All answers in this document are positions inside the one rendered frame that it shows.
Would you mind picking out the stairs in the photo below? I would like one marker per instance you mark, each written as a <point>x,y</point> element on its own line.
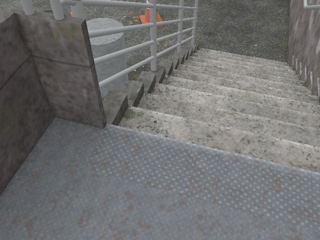
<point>236,103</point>

